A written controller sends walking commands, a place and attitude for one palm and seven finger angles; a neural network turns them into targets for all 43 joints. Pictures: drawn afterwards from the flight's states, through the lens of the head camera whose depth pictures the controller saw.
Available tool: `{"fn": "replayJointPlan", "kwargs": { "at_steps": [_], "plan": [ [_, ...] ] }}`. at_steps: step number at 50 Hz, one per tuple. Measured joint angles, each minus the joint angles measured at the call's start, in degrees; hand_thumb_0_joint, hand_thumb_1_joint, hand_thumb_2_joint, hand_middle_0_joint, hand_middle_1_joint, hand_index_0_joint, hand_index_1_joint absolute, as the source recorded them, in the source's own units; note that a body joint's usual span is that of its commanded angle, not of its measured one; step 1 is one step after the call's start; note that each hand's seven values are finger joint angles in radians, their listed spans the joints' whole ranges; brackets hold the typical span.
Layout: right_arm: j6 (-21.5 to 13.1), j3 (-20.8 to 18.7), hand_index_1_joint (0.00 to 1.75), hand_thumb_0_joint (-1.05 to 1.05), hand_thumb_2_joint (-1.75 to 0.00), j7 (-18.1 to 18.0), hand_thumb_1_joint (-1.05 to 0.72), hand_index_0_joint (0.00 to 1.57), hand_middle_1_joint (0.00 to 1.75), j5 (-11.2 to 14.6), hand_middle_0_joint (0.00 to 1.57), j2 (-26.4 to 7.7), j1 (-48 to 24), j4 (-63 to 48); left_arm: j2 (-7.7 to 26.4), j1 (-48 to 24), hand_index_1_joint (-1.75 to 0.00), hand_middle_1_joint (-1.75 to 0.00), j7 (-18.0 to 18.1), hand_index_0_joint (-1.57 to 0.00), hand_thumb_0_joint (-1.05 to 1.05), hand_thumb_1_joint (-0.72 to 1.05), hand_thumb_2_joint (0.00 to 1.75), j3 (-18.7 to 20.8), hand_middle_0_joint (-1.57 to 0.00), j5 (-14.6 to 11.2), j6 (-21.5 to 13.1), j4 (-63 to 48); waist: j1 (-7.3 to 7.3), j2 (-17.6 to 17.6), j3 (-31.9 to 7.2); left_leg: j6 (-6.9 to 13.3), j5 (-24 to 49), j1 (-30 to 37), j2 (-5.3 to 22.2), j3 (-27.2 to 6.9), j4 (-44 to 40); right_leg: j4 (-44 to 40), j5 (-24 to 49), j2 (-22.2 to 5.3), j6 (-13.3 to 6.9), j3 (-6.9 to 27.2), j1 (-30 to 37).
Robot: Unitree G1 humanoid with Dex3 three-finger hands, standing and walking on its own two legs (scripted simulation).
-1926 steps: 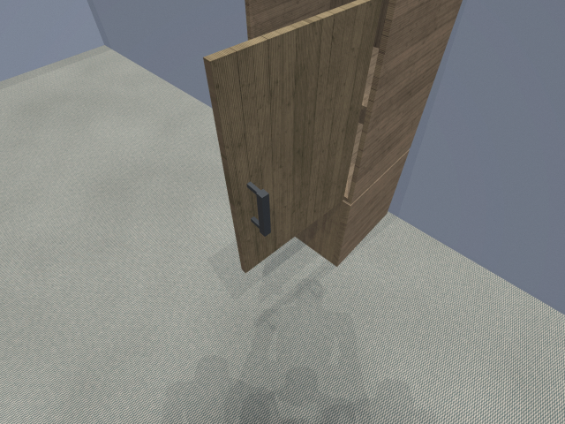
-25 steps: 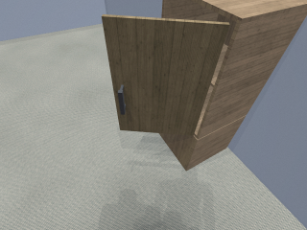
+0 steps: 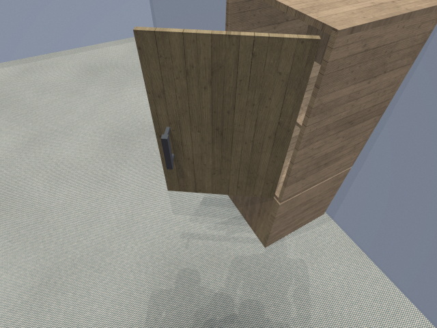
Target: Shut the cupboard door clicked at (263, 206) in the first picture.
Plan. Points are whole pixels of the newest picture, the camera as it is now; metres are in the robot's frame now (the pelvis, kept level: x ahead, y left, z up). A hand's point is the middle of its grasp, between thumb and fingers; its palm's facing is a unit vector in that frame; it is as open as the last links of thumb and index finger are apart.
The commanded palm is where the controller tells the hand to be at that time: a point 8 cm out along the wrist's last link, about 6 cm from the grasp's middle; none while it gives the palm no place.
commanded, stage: look again from close up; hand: left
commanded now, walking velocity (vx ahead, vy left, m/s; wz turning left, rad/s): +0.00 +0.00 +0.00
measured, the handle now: (168, 148) +0.62 +0.19 -0.10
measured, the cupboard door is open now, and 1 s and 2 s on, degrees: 56 56 56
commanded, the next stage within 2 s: shuffle to correct the standing spot in 0.02 s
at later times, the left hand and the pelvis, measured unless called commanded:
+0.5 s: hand out of the picture +0.01 +0.17 -0.19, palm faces +0.04 -0.99 -0.13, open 7.4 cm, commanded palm none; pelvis +0.06 +0.01 -0.01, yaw -2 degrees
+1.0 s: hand (153, 307) +0.20 +0.16 -0.20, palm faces +0.07 -0.99 -0.16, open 7.3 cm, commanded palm none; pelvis +0.19 -0.01 -0.02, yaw +0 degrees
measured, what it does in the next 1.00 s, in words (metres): walks ahead: right foot, then left foot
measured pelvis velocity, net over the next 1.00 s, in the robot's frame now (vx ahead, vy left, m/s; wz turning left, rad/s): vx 0.19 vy -0.01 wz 0.01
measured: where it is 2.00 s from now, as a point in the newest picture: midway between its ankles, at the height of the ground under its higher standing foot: outside the picture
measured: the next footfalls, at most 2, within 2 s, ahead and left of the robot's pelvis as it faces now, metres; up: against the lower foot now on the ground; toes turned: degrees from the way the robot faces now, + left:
right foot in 0.74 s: +0.20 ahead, -0.15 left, +0.00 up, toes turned -7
left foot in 0.98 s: +0.27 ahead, +0.10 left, +0.00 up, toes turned +8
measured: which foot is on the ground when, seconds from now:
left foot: down 0.00-0.74, up 0.76-0.96, down 0.98-1.00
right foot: down 0.00-0.44, up 0.46-0.72, down 0.74-1.00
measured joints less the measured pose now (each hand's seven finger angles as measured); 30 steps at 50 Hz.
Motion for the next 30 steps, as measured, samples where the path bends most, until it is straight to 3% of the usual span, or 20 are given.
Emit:
{"fn": "replayJointPlan", "kwargs": {
  "at_steps": [10, 18, 21, 23, 27, 30],
  "plan": [
    [0.4, 0.3, 0.29, 0.01, -0.9, 0.4, -0.92, 0.2, 0.29, -0.2, 0.2, 0.3, 0.8, 0.6, 0.4, 0.0, -0.3, -0.3, -0.2, -0.2, 0.01, 0.91, 0.9, 0.1, -0.2, 0.0, 0.0, -0.4, -0.06, 0.3, 0.0, -0.4, -0.5, 0.2, 0.3, -0.2, 0.2, 0.0, -0.4, 0.4, -0.5, -0.2, 0.3],
    [0.8, -0.2, 0.29, 0.0, -0.9, 0.9, -0.91, 0.2, 0.29, -0.8, 0.2, 0.4, 4.7, 0.3, 0.0, 3.5, -0.3, -0.3, -1.2, -0.2, 0.01, 0.91, 0.9, 1.9, -0.2, 0.2, 0.6, -1.2, 0.45, 0.5, -1.1, -0.2, -6.6, -2.0, 1.3, -0.7, 8.3, 3.5, -4.5, 1.3, -0.9, -0.7, 0.4],
    [0.1, -0.3, 0.29, 0.01, -0.9, 0.8, -0.91, 0.2, 0.29, -0.7, 0.2, 0.8, 5.6, 0.2, 0.1, 5.0, -0.3, -0.3, -1.3, -0.2, 0.01, 0.91, 0.9, 2.5, -0.2, 0.3, 0.7, -0.9, 0.68, -1.0, -1.1, 0.4, -8.5, -1.2, 0.6, 0.0, 9.1, 5.3, -6.6, 0.7, -0.5, 0.0, 0.6],
    [-1.0, -0.3, 0.29, 0.0, -0.9, 0.6, -0.91, 0.2, 0.29, -0.8, 0.2, 1.1, 6.0, -0.3, 0.3, 5.6, -0.3, -0.3, -1.5, -0.2, 0.01, 0.91, 0.9, 2.6, -0.2, 0.4, 0.8, -0.4, 0.76, -2.3, -0.9, 0.9, -9.4, -0.2, -0.3, 1.3, 8.7, 9.5, -8.4, -0.4, -1.0, 0.3, -1.0],
    [-2.7, -0.1, 0.29, 0.0, -0.9, 0.0, -0.91, 0.2, 0.29, -1.2, 0.2, 1.7, 7.2, -1.4, 0.5, 3.7, -0.3, -0.3, -1.7, -0.2, 0.01, 0.91, 0.9, 2.7, -0.2, 0.7, 1.5, 0.1, -0.67, -2.0, 0.1, 1.6, -9.4, 2.2, -0.3, 2.5, 5.8, 29.4, -13.9, -1.9, -1.3, -3.3, -10.4],
    [-2.9, 0.2, 0.29, 0.0, -0.9, 0.0, -0.91, 0.2, 0.29, -1.3, 0.2, 2.4, 8.7, -0.9, 1.0, 0.1, -0.3, -0.3, -2.2, -0.2, 0.01, 0.91, 0.9, 3.1, -0.2, 0.7, 1.6, -1.6, -1.23, -1.2, 1.1, 1.2, -8.2, 4.5, 0.1, 2.0, 1.9, 31.8, -11.8, -3.9, -0.8, -5.2, -15.5]
  ]
}}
